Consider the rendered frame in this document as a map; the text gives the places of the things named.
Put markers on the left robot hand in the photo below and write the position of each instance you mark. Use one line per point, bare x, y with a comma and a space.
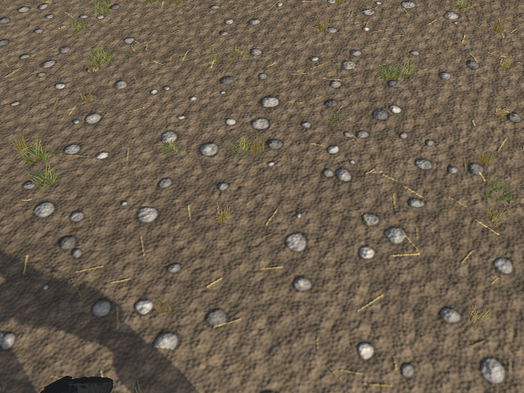
80, 385

